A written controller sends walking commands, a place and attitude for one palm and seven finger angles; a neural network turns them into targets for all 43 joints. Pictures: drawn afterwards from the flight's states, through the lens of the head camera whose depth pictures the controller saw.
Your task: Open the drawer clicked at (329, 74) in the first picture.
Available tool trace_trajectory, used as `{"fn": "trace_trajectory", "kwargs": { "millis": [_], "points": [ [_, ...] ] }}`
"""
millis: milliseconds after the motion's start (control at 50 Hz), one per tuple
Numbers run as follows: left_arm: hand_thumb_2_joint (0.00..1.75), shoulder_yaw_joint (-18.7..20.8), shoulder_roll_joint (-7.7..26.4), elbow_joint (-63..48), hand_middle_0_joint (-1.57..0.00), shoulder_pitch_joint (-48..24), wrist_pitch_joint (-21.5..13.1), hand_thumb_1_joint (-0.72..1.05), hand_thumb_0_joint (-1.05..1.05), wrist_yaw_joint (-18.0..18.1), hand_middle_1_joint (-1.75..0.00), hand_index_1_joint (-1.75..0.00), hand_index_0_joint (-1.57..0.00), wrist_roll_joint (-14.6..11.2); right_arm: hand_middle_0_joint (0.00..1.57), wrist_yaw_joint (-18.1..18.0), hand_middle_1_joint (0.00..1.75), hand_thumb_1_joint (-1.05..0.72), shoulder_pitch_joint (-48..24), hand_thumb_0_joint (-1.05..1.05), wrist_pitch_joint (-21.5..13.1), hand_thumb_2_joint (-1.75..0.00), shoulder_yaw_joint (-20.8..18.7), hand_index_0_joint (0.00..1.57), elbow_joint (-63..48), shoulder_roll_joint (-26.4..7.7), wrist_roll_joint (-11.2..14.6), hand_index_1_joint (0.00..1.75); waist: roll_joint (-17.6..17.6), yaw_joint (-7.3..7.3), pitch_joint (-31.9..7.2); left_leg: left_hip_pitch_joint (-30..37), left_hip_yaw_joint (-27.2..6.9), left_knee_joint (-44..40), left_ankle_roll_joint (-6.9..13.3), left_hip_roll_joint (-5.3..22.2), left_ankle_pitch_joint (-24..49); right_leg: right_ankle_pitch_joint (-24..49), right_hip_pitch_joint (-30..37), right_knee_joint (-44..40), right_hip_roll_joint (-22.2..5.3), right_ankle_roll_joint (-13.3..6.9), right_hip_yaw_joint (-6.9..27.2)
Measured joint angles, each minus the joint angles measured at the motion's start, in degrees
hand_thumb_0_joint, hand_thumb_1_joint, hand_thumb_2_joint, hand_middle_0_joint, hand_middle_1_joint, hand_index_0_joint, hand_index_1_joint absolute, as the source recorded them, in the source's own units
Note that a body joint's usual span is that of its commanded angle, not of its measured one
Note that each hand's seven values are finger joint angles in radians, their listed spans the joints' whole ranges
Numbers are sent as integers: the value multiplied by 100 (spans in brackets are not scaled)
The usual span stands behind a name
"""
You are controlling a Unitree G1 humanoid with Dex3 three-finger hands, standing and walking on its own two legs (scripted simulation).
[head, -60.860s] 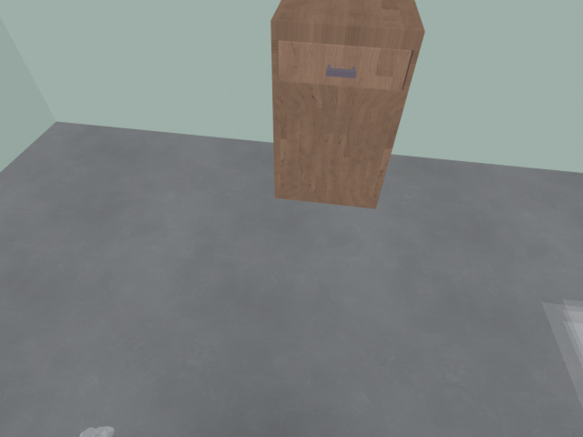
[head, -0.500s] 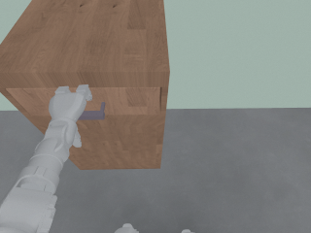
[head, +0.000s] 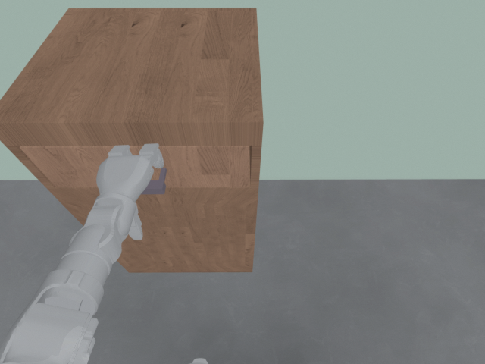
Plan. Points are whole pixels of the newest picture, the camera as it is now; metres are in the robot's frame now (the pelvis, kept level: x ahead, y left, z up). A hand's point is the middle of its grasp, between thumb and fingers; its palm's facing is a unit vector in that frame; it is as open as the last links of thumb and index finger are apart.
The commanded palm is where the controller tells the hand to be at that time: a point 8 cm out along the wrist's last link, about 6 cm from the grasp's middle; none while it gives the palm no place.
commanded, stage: re-aim the fingers above the handle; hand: left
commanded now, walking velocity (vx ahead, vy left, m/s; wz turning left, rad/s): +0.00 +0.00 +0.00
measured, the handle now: (141, 179) +0.48 +0.23 -0.04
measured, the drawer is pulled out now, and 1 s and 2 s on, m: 0.00 0.00 0.00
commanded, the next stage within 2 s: lower the fingers behind the handle in 0.48 s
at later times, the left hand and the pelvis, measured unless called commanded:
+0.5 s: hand (139, 189) +0.42 +0.20 +0.01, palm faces +0.00 -0.05 -1.00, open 13.8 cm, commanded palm +0.40 +0.22 +0.07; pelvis +0.00 -0.01 +0.00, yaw +0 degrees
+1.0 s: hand (135, 196) +0.43 +0.22 -0.02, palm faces -0.01 -0.03 -1.00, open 13.8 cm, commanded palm +0.41 +0.22 +0.04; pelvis -0.01 +0.00 -0.02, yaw -1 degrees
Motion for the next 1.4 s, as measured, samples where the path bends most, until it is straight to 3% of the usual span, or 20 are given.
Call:
{"fn": "trace_trajectory", "kwargs": {
  "millis": [80, 160, 280, 360, 460, 560, 660, 780, 880, 980, 1080, 1200, 1400],
  "points": [
    [30, 140, -24, 44, -32, -2, -81, -49, 0, 276, -120, -120, -32, 168, 20, 22, 30, -91, -96, 1, -10, -90, -11, 20, 3, -28, -12, 30, -21, -26, -11, -109, 1, 83, -21, 13, -23, -39, -130, 120, 13, -24, 1],
    [30, 262, 72, 223, -32, -80, 143, -49, 0, 443, -120, -120, -32, 204, 20, 34, 30, -91, -173, 1, -12, -90, -10, 20, 11, -30, -4, 30, -5, -50, -10, -169, 5, 112, -39, 34, -26, -47, -206, 171, 35, -44, 7],
    [30, 128, 160, 266, -32, -99, 348, -49, 0, 125, -120, -120, -32, -35, 20, 4, 30, -91, -109, 1, -27, -90, -3, 20, 22, -12, 34, 30, 28, -18, 17, -28, -30, -19, -56, 31, 22, -7, -50, 34, 35, -58, -26],
    [30, 58, 106, 104, -32, -27, 95, -49, 0, -69, -120, -120, -32, -67, 20, -35, 30, -91, -67, 1, -25, -90, 10, 20, 29, -1, 22, 30, 10, -6, 20, 40, -45, -66, -59, 20, 35, -3, 23, -12, 25, -61, -41],
    [30, 189, 12, -65, -32, 85, -181, -49, 0, 172, -120, -120, -32, 103, 20, -1, 30, -91, -95, 1, -26, -90, -16, 20, 24, -2, -9, 30, 7, -8, -30, -44, -11, 25, -59, 29, -12, -42, -79, 91, 32, -59, -7],
    [30, 357, 59, 111, -32, 80, 69, -49, 0, 421, -120, -120, -32, 180, 20, 51, 30, -91, -167, 1, 5, -90, 9, 20, 40, 3, 1, 30, 12, -24, -39, -94, 32, 74, -51, 41, -32, -59, -157, 164, 41, -53, 37],
    [30, 245, 201, 287, -32, 22, 291, -49, 0, 209, -120, -120, -32, 46, 20, 18, 30, -91, -123, 1, -12, -90, 15, 20, 33, 15, 35, 30, 24, -11, 0, -30, -3, 6, -43, 26, 9, -19, -65, 71, 29, -46, 3],
    [30, 94, 178, 261, -32, -49, -113, -49, 0, -36, -120, -120, -32, 12, 20, -43, 30, -91, -68, 1, -66, -90, 12, 20, 34, 2, 10, 30, -29, -3, 11, -145, -52, 81, -30, -3, 7, -27, -144, 114, 4, -30, -47],
    [30, 227, 121, 305, -32, -156, -358, -49, 0, 322, -120, -120, -32, 243, 20, 6, 30, -91, -103, 0, -109, -90, -36, 20, 40, -17, -52, 30, -50, -48, -68, -562, -38, 397, -15, 7, -93, -118, -561, 421, 13, -16, -33],
    [30, 336, 66, 553, -32, -312, -26, -49, 0, 694, -120, -120, -32, 350, 20, 99, 30, -91, -138, 0, -96, -90, -40, 20, 105, -4, -102, 30, -31, -90, -127, -890, -5, 653, 6, 27, -183, -191, -900, 671, 30, 3, 2],
    [30, 323, 69, 704, -32, -356, 301, -49, 0, 605, -120, -120, -32, 253, 20, 98, 30, -91, -90, 0, -68, -90, -3, 20, 151, 58, -99, 30, -5, -122, -94, -904, 16, 666, 20, 45, -191, -176, -914, 662, 47, 18, 25],
    [30, 286, 77, 595, -31, -251, 110, -49, 0, 443, -120, -120, -32, 208, 20, 46, 30, -91, 45, 0, -82, -90, 27, 20, 181, 111, -109, 30, -16, -123, -125, -850, 26, 623, 23, 53, -184, -153, -858, 601, 55, 24, 38],
    [30, 259, -23, 716, -32, -343, 95, -49, 0, 900, -120, -122, -29, 363, 20, 130, 30, -91, -16, 0, -92, -90, -10, 20, 231, 49, -145, 30, -18, -78, -219, -1195, -15, 916, 26, 36, -258, -254, -1186, 905, 42, 24, -5]
  ]
}}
